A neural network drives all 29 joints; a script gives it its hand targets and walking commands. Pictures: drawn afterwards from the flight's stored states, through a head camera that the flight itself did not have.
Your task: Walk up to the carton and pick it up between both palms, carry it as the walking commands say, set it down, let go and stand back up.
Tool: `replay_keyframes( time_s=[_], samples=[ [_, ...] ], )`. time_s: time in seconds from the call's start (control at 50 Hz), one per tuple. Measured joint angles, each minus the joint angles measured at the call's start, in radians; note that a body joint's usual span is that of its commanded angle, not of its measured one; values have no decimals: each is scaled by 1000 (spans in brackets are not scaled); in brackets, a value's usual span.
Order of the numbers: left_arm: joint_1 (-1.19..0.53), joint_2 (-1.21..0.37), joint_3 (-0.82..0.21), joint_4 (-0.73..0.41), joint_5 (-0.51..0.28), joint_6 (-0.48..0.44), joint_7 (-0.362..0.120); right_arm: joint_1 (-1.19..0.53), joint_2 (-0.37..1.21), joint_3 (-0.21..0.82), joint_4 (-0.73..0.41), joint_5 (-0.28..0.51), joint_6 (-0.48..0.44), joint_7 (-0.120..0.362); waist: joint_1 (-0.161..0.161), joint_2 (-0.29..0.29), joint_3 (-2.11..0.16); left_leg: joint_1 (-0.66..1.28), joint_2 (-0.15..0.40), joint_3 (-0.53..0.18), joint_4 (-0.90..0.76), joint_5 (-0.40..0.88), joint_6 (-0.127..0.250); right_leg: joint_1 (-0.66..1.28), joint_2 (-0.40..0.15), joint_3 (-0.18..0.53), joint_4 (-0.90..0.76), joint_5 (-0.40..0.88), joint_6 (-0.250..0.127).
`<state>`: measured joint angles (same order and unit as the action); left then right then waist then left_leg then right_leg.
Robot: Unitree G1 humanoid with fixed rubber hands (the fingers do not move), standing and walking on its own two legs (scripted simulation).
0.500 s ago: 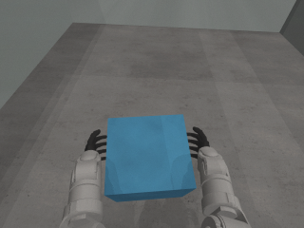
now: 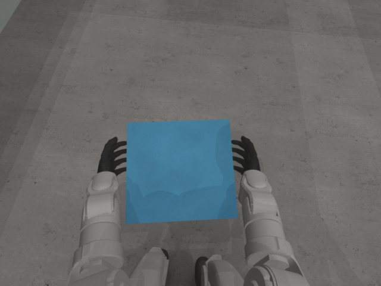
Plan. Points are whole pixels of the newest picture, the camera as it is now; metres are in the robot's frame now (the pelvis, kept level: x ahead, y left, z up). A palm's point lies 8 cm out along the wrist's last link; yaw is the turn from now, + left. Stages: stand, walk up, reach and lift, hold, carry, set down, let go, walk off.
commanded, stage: set down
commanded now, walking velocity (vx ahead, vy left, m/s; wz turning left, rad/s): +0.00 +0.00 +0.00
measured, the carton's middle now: (180, 172) +0.36 +0.04 -0.13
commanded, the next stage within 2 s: none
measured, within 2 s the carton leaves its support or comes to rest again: neither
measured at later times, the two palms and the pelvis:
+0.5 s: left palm (120, 170) +0.36 +0.20 -0.13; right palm (241, 170) +0.38 -0.11 -0.13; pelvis -0.02 +0.01 -0.07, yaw -1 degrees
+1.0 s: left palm (128, 171) +0.38 +0.20 -0.22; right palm (233, 172) +0.41 -0.11 -0.22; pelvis -0.04 +0.01 -0.15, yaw -1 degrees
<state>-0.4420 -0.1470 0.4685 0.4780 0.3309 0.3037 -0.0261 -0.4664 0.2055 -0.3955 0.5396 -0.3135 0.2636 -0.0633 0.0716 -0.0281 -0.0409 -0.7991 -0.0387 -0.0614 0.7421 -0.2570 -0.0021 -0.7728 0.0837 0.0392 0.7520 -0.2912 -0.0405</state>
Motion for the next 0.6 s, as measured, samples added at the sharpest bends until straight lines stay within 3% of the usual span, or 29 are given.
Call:
replay_keyframes(
  time_s=[0.38,0.6],
  samples=[
    [-146,0,24,3,-37,0,30,-163,-59,-47,21,31,11,28,-21,-8,-105,-434,-31,27,270,-59,16,-442,-2,26,290,-71,30],
    [-200,34,21,39,-55,1,34,-223,-76,-47,54,50,16,10,-27,-13,-176,-635,-33,23,425,-109,11,-640,15,20,437,-116,32]
  ],
)
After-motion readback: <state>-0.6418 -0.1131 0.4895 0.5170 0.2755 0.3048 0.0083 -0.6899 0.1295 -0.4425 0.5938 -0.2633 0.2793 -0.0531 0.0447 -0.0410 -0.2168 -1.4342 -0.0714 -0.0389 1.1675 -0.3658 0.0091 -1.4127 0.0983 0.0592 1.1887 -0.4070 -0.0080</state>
